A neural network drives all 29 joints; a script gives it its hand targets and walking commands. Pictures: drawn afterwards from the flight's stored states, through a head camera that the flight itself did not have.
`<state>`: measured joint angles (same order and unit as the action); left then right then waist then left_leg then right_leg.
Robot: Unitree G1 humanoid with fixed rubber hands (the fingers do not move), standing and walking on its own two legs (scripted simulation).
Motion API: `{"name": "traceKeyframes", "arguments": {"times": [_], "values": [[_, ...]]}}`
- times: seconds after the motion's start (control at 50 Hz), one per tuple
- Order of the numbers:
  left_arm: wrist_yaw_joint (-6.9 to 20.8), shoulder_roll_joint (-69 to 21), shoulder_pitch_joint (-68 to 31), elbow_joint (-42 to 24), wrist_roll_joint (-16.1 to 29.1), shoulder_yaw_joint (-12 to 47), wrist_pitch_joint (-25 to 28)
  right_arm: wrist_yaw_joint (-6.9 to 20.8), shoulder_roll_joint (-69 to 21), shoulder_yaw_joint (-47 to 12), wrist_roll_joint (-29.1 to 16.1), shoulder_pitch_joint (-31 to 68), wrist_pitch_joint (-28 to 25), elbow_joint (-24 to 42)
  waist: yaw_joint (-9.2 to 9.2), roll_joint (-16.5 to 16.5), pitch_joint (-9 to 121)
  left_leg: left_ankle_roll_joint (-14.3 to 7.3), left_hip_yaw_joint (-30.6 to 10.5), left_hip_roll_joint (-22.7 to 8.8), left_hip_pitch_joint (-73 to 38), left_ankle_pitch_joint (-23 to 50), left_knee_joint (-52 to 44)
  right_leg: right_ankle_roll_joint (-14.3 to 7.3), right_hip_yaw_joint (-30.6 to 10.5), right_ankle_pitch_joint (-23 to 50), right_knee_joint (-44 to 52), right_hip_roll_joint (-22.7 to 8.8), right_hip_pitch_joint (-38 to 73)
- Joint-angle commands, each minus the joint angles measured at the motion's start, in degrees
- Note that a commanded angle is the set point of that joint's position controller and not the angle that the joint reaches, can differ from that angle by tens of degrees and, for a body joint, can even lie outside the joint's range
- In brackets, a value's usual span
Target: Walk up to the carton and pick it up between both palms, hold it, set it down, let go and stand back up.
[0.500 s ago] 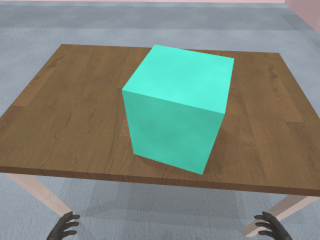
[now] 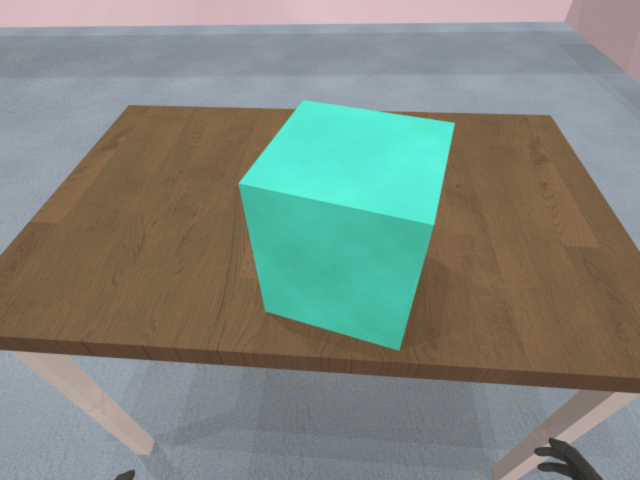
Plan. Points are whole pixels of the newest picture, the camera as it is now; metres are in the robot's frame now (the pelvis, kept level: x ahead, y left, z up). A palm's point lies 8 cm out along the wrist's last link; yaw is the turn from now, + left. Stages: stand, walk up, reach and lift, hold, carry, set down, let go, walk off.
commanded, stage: stand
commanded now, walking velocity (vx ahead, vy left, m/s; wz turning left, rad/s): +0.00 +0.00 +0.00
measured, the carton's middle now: (351, 225) +0.43 -0.01 +0.09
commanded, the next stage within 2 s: none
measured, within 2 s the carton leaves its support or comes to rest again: neither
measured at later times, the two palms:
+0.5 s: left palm out of the picture +0.06 +0.30 -0.10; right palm out of the picture +0.10 -0.30 -0.08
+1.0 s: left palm out of the picture +0.03 +0.30 -0.10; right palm out of the picture +0.08 -0.31 -0.09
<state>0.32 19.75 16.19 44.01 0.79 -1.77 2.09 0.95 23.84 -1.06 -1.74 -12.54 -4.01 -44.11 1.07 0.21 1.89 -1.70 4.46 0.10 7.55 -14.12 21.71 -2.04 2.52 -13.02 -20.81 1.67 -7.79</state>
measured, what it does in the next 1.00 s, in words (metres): stands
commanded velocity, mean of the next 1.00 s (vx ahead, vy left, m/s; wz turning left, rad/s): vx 0.00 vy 0.00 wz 0.00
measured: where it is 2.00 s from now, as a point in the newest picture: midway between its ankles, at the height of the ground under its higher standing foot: outside the picture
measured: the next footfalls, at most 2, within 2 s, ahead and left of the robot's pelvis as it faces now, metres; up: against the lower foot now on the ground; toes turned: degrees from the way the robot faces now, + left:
none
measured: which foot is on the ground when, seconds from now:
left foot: down 0.00-1.00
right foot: down 0.00-1.00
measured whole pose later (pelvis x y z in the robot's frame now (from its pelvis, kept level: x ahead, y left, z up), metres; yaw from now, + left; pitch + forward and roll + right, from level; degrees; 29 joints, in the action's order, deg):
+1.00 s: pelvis -0.02 +0.00 +0.00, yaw +0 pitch -2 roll +0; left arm 0.3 19.9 16.2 52.1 0.8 -1.8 2.0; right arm 0.5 23.8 -1.1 -1.7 -12.5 -3.3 -50.4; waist 1.0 0.8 2.0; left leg -1.7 4.5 0.1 7.5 -12.5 21.7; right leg -2.1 2.5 -11.4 -20.8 1.6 -7.8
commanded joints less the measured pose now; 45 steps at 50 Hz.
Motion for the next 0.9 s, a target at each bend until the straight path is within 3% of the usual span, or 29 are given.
{"name": "traceKeyframes", "arguments": {"times": [0.0,0.04,0.06,0.1,0.12,0.14,0.18,0.2,0.28,0.3,0.32,0.34,0.36,0.4,0.46,0.48,0.5,0.52,0.54,0.56,0.58,0.6,0.64,0.68,0.7,0.76,0.8,0.84,0.88], "values": [[0.12,13.17,-5.92,1.02,-2.47,-2.45,0.96,-0.95,9.54,3.06,4.02,2.28,-0.20,-1.67,-1.22,4.86,2.51,-0.59,-7.71,-7.87,-0.58,17.30,-2.99,-1.75,-7.66,15.19,-1.24,-8.66,1.02],[0.00,13.14,-4.74,1.45,-2.17,-2.53,0.66,-0.85,9.65,3.15,3.68,2.19,-0.11,-2.48,0.07,4.78,2.70,-0.66,-8.39,-8.20,-0.53,16.76,-2.97,-1.77,-7.36,14.86,-0.40,-8.70,1.98],[0.07,13.00,-4.68,2.08,-2.11,-2.28,0.69,-1.18,9.98,3.08,3.57,3.15,0.25,-2.54,-0.39,6.22,2.07,-0.75,-8.31,-8.02,-0.95,18.51,-2.63,-1.86,-8.14,15.30,0.21,-8.39,0.43],[0.07,13.72,-5.34,2.70,-1.94,-2.49,0.97,-1.21,9.59,2.98,3.68,3.17,0.32,-2.95,0.10,5.48,1.68,-0.95,-7.96,-7.86,-0.24,15.67,-3.26,-1.71,-8.60,15.00,0.42,-8.97,1.34],[0.06,13.88,-4.93,2.65,-2.35,-2.63,0.93,-1.20,10.53,3.24,3.84,2.88,0.13,-2.91,-0.60,5.01,3.11,-0.83,-8.01,-8.04,-1.92,14.07,-3.37,-1.66,-8.17,14.59,0.56,-8.72,0.54],[0.06,14.02,-6.56,2.64,-2.27,-2.74,0.65,-1.12,9.40,2.73,3.73,3.83,0.41,-2.81,-0.08,3.18,1.85,-0.93,-8.61,-8.10,-1.01,14.37,-3.82,-1.51,-8.07,13.30,0.09,-8.42,0.19],[0.05,13.65,-5.04,3.53,-2.10,-2.23,0.74,-1.19,9.44,2.84,3.86,3.02,0.22,-2.93,0.25,5.40,0.40,-1.03,-8.73,-8.19,-0.85,16.22,-3.44,-1.77,-8.44,14.31,0.78,-8.43,-0.25],[0.01,12.87,-6.70,3.60,-2.22,-2.05,0.64,-1.35,10.84,3.07,3.25,1.43,0.44,-3.62,-1.65,5.68,1.15,-0.72,-7.78,-7.74,-0.40,15.02,-3.72,-1.61,-8.28,15.53,0.73,-8.47,0.73],[-0.13,13.42,-5.44,4.82,-1.97,-2.31,0.87,-1.27,10.73,3.33,3.44,3.33,0.71,-3.93,-0.78,3.75,1.67,-1.09,-8.63,-8.28,-2.19,15.10,-4.07,-1.67,-8.05,14.61,0.88,-8.53,0.37],[-0.10,12.69,-5.56,4.99,-2.01,-2.00,0.81,-1.37,9.82,3.18,3.61,2.80,0.51,-3.79,-0.98,5.23,1.47,-1.04,-8.46,-8.60,-1.32,15.64,-3.90,-1.41,-7.90,14.72,0.72,-8.77,0.01],[-0.02,12.86,-6.73,4.13,-2.03,-2.45,0.87,-1.31,10.45,2.91,3.84,1.80,0.36,-4.16,-0.76,4.04,0.72,-1.03,-7.96,-8.23,-1.32,15.04,-3.95,-1.54,-8.10,13.47,0.78,-8.37,-0.51],[-0.20,12.75,-5.20,5.04,-1.65,-1.81,0.71,-1.39,10.93,3.41,3.99,3.68,0.33,-4.43,0.07,5.91,-0.94,-1.18,-8.76,-8.38,-0.31,13.69,-4.27,-1.34,-8.74,13.17,1.95,-8.96,-0.40],[-0.16,13.74,-5.77,5.62,-2.02,-2.14,0.74,-1.42,10.20,2.82,3.42,1.62,0.33,-4.92,-0.82,3.92,-0.26,-0.96,-8.69,-8.24,-0.55,12.29,-4.95,-1.89,-8.91,12.38,1.59,-9.24,-0.79],[0.00,12.44,-4.68,5.63,-1.26,-1.94,0.91,-1.45,10.31,3.04,3.58,2.01,0.45,-5.27,-0.34,5.29,-0.91,-1.17,-9.02,-8.61,-0.07,10.98,-4.72,-1.53,-8.43,9.56,2.33,-8.69,-1.81],[-0.08,14.07,-5.32,6.24,-1.62,-2.04,0.76,-1.57,10.43,3.18,3.23,2.60,0.42,-5.31,-1.06,5.49,-0.83,-1.16,-9.61,-8.54,0.02,11.77,-5.35,-2.00,-8.89,11.42,2.23,-9.08,-0.24],[0.24,13.09,-5.21,6.35,-1.61,-2.04,0.92,-1.49,10.00,2.74,3.45,2.51,0.34,-5.45,0.00,4.54,-0.60,-0.95,-8.37,-8.65,0.15,11.07,-4.85,-1.54,-8.92,11.00,2.09,-9.01,-0.28],[0.13,13.34,-5.13,6.26,-1.80,-2.10,0.94,-1.41,10.00,2.90,3.65,2.91,0.19,-5.48,-0.25,4.01,-1.16,-1.10,-9.05,-8.39,-0.66,11.48,-4.97,-1.67,-8.70,10.89,1.86,-8.82,-1.12],[0.11,13.53,-4.88,6.80,-1.48,-1.87,0.63,-1.29,9.42,2.82,3.51,3.31,0.37,-5.36,0.48,5.29,-2.51,-1.20,-9.12,-8.55,0.38,11.63,-4.99,-1.52,-9.11,11.00,2.59,-8.94,-0.41],[0.19,14.01,-5.19,6.76,-1.67,-2.10,0.77,-1.42,10.62,2.81,3.40,2.37,0.67,-6.23,-0.62,4.10,-0.92,-1.11,-8.88,-8.55,-1.29,10.86,-5.64,-1.67,-8.95,10.79,2.26,-8.82,-1.16],[-0.02,13.42,-5.34,6.87,-1.66,-1.90,0.65,-1.50,10.76,2.91,3.54,2.81,0.71,-6.41,-0.21,4.36,-0.63,-1.29,-9.21,-8.40,-0.70,10.35,-5.27,-1.28,-8.97,10.36,2.66,-8.69,-0.53],[-0.13,13.40,-5.68,7.00,-1.73,-1.80,0.46,-1.53,10.80,2.88,3.34,3.48,0.69,-5.87,-1.08,5.37,-1.15,-1.07,-9.07,-8.67,-0.06,9.51,-6.10,-1.40,-8.60,10.42,2.76,-8.85,-0.88],[-0.35,14.35,-4.98,7.13,-1.74,-2.29,0.62,-1.58,10.23,3.00,3.51,3.28,0.61,-6.18,-0.37,4.48,-1.77,-1.15,-8.78,-8.39,0.25,9.21,-5.75,-1.58,-8.92,9.79,2.60,-8.93,-0.75],[-0.13,13.52,-6.30,7.34,-1.54,-2.04,0.80,-1.48,9.65,2.60,3.27,2.05,0.33,-6.24,-1.34,4.27,-0.16,-0.87,-8.90,-8.49,-1.59,10.15,-5.86,-1.46,-8.89,9.51,2.45,-8.68,-0.92],[-0.01,13.67,-5.99,7.74,-1.50,-1.77,0.72,-1.60,9.79,2.74,3.16,0.72,0.70,-7.18,-1.91,5.89,-1.16,-0.99,-9.43,-8.45,-0.60,11.32,-5.89,-1.90,-9.22,11.16,2.88,-9.13,-0.74],[0.00,13.42,-6.05,7.67,-1.45,-1.65,0.60,-1.55,10.42,2.55,3.36,2.25,0.56,-7.08,-0.92,5.73,-1.67,-1.14,-9.02,-9.03,-0.54,12.56,-5.01,-1.74,-9.18,11.38,2.81,-9.24,-1.29],[-0.20,13.32,-6.59,8.15,-1.89,-1.38,0.93,-1.72,11.17,2.94,3.37,2.60,0.70,-7.41,-1.74,2.88,-0.42,-0.96,-9.21,-8.65,-2.49,11.30,-5.66,-1.23,-8.08,9.96,2.43,-8.39,-1.71],[-0.39,12.75,-5.95,8.45,-1.33,-1.54,0.57,-1.69,10.54,2.98,3.17,3.14,0.85,-7.67,-0.92,2.85,-3.77,-1.31,-9.75,-8.76,0.48,10.31,-6.12,-1.58,-9.03,10.33,3.29,-9.17,-2.09],[-0.24,13.43,-7.29,8.04,-1.60,-1.61,0.75,-1.47,9.94,2.83,3.20,3.57,0.65,-7.25,-1.02,6.75,-3.91,-0.92,-9.07,-8.50,0.63,8.00,-6.11,-1.66,-9.32,8.09,3.61,-9.54,-2.50],[-0.11,13.35,-6.30,8.52,-1.50,-1.46,0.48,-1.46,9.47,2.75,3.37,3.43,1.11,-7.47,-1.08,4.17,-4.07,-1.35,-9.21,-8.68,0.54,6.90,-6.51,-1.81,-9.67,7.59,4.14,-9.11,-2.69]]}}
